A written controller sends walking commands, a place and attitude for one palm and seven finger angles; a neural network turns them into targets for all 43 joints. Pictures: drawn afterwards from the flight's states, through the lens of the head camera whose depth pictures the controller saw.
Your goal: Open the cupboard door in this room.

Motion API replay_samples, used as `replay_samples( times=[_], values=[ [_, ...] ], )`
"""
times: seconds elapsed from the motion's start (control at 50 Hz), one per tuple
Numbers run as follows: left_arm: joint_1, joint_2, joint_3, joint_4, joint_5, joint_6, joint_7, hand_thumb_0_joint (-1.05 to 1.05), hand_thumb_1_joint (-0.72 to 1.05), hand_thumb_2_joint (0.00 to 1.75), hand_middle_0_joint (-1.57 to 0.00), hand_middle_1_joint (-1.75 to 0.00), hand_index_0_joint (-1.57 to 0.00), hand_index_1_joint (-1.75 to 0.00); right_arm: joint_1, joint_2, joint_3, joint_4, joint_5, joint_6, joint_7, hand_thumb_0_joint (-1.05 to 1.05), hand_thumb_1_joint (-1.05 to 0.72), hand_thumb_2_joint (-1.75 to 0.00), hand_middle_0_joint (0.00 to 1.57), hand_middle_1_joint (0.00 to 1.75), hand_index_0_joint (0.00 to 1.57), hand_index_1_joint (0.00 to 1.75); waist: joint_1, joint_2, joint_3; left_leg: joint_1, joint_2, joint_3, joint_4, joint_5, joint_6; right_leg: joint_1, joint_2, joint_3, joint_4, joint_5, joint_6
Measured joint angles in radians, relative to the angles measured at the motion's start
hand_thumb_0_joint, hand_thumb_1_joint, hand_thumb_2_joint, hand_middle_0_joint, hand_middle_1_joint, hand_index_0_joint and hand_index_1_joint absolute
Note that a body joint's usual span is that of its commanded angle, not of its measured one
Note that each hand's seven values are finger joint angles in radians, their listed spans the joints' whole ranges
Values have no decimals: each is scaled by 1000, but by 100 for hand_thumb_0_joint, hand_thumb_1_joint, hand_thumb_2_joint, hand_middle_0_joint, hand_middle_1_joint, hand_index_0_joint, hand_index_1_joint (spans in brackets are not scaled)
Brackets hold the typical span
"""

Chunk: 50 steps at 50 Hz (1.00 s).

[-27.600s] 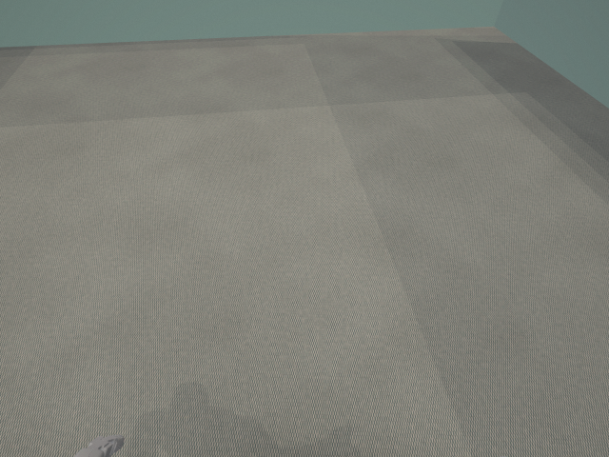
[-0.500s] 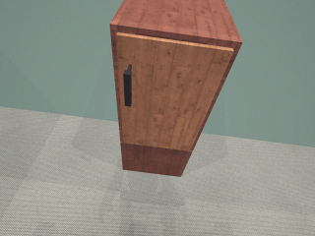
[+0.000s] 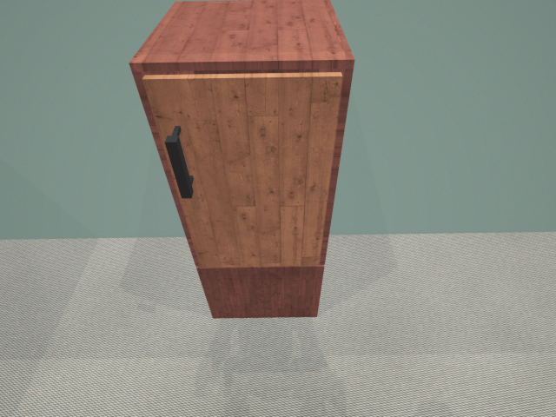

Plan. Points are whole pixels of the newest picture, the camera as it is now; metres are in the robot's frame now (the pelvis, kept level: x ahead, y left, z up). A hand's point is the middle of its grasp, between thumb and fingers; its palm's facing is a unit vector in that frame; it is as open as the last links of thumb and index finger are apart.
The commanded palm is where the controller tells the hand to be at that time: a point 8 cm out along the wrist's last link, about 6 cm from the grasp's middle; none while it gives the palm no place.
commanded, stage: come to a stop and stand still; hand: left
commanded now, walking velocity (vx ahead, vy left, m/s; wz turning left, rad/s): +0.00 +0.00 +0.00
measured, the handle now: (182, 162) +0.59 +0.22 +0.04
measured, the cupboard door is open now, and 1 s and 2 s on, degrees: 0 0 0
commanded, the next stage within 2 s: look again from close up in 0.60 s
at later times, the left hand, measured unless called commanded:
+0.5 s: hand out of the picture -0.05 +0.15 -0.16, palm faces +0.07 -0.98 -0.18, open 7.4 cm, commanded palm none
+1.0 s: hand out of the picture -0.03 +0.17 -0.16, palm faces +0.08 -0.98 -0.19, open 7.4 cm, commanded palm none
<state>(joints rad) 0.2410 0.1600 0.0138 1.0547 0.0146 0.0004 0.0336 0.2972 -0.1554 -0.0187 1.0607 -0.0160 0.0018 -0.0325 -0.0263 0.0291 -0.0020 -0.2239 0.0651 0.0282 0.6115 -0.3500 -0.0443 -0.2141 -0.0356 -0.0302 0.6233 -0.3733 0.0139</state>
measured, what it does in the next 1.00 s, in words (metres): stands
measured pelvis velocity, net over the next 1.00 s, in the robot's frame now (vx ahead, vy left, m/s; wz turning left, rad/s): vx -0.02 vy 0.01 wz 0.01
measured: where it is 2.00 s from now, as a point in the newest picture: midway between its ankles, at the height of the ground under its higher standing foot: outside the picture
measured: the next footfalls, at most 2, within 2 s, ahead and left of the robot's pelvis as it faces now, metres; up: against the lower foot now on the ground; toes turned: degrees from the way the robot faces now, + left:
right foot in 1.82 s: +0.10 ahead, -0.09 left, +0.00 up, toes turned -7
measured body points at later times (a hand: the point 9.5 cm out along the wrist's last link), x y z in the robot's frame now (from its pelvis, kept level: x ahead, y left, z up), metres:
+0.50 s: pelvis -0.02 -0.01 +0.01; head -0.02 -0.02 +0.46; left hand -0.05 +0.20 -0.15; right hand -0.03 -0.23 -0.15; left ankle -0.01 +0.15 -0.73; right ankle -0.02 -0.13 -0.73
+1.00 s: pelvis -0.02 +0.01 +0.01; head -0.02 +0.00 +0.46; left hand -0.03 +0.22 -0.15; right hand -0.02 -0.21 -0.15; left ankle -0.01 +0.15 -0.73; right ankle -0.02 -0.13 -0.73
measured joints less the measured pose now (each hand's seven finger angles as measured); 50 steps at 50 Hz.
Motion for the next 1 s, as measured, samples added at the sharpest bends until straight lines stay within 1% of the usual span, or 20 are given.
replay_samples(
  times=[0.12, 0.38, 0.58, 0.76, 1.0],
  values=[
    [20, -2, -2, -8, -2, -2, -5, 1, 93, 90, -20, -30, -20, -30, 3, -10, 2, -4, 0, 2, 8, 2, -93, -90, 20, 29, 20, 30, 4, 6, -8, 13, 0, -7, -47, 39, -9, 4, 2, -8, -21, 21, -13],
    [89, -19, -4, 26, -5, 0, -11, 1, 91, 90, -20, -30, -20, -30, 30, -4, 12, 27, 5, 3, 11, 1, -91, -90, 20, 29, 20, 30, 21, -7, 21, 16, 8, -25, -98, 88, -18, 14, 13, -27, -73, 64, -25],
    [109, -33, -4, 46, -6, 0, -11, 1, 91, 90, -20, -30, -20, -30, 29, 12, 15, 43, 7, -3, 9, 1, -91, -90, 20, 29, 20, 30, 29, -20, 31, 9, 5, -23, -113, 103, -12, 14, 10, -26, -105, 90, -16],
    [98, -31, -1, 42, -4, -4, -8, 1, 91, 90, -20, -30, -20, -30, 19, 31, 17, 44, 6, -10, 7, 1, -91, -90, 20, 29, 20, 30, 31, -25, 26, 6, -7, -17, -118, 104, 0, 13, -2, -20, -115, 96, -4],
    [83, -28, 3, 36, -2, -7, -5, 1, 91, 90, -19, -30, -20, -30, 14, 25, 12, 47, 6, -15, 6, 1, -92, -90, 20, 29, 20, 30, 31, -23, 21, 14, -20, -6, -124, 103, 10, 15, -15, -10, -114, 93, 7]
  ],
)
